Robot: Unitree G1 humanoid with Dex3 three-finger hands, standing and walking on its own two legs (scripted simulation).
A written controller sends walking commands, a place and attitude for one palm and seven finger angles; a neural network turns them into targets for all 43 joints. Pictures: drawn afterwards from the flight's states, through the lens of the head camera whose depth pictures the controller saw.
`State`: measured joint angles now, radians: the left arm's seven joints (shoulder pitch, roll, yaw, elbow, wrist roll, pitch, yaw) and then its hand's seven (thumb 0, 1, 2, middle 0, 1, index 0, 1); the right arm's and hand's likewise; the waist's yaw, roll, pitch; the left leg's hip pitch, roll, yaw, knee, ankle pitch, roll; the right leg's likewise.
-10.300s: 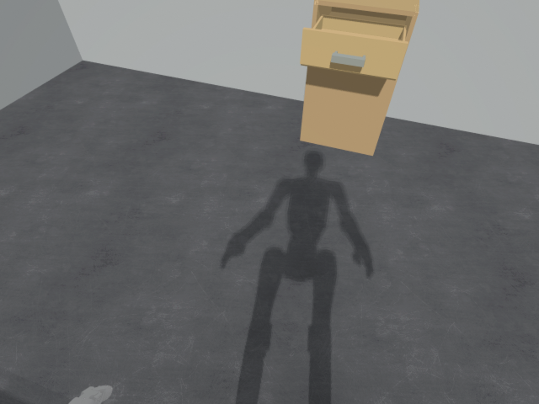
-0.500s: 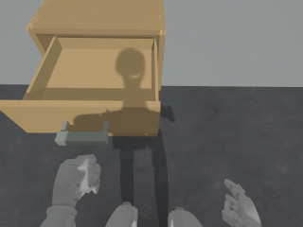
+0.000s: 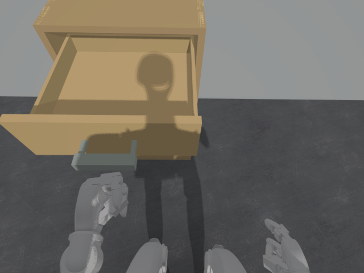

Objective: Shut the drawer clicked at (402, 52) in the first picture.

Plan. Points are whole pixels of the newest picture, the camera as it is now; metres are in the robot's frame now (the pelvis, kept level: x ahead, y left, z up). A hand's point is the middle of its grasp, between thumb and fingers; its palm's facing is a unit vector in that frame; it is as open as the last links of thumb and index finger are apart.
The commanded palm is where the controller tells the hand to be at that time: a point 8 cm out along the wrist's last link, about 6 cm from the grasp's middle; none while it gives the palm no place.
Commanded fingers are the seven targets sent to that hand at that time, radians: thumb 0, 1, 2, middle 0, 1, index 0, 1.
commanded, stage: bring the fist close to the handle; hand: left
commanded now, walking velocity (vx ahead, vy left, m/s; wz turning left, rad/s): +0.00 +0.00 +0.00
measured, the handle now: (107, 152) +0.36 +0.19 +0.03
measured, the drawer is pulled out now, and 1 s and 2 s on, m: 0.29 0.24 0.12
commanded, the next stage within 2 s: push the drawer shut in 0.14 s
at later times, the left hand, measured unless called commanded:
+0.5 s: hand (132, 191) +0.28 +0.12 +0.02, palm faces -0.02 -1.00 -0.03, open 3.3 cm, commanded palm +0.27 +0.18 +0.03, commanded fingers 0.00 0.90 0.90 -1.40 -1.60 -1.40 -1.60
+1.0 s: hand (133, 167) +0.34 +0.13 +0.02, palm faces +0.01 -1.00 -0.06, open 3.3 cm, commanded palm +0.33 +0.18 +0.03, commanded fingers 0.00 0.90 0.90 -1.40 -1.60 -1.40 -1.60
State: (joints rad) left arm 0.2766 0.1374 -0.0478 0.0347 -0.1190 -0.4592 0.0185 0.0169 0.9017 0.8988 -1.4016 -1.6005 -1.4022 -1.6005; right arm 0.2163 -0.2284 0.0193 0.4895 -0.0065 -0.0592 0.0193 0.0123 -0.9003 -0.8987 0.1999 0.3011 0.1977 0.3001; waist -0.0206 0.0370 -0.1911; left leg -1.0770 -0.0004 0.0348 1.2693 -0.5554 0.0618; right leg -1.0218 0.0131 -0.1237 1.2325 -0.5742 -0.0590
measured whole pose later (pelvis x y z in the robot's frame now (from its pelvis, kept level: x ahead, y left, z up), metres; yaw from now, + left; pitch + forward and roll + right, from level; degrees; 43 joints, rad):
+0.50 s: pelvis -0.01 +0.00 -0.01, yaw +0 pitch +21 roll -3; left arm 0.11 0.15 -0.07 0.17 -0.08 -0.44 0.04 0.02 0.89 0.90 -1.40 -1.60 -1.40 -1.60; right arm 0.19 -0.23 0.03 0.50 -0.01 -0.03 0.01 0.01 -0.90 -0.90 0.20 0.30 0.20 0.30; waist -0.03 0.03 -0.17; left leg -1.11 0.00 0.02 1.30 -0.56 0.06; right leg -1.05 0.01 -0.14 1.25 -0.57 -0.06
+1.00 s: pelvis -0.01 -0.01 +0.00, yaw +0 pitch +21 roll -3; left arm -0.17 0.19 0.01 0.43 -0.11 -0.47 0.05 0.06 0.81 0.92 -1.40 -1.60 -1.40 -1.60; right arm 0.18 -0.24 0.03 0.59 -0.01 -0.02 0.00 0.01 -0.90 -0.90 0.20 0.30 0.20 0.30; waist -0.05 0.03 -0.15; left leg -1.12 0.00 0.02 1.28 -0.53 0.05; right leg -1.06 0.02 -0.14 1.24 -0.55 -0.07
